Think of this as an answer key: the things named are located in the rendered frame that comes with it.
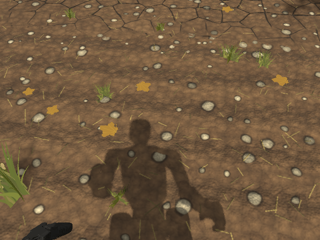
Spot robot left hand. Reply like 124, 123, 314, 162
22, 222, 73, 240

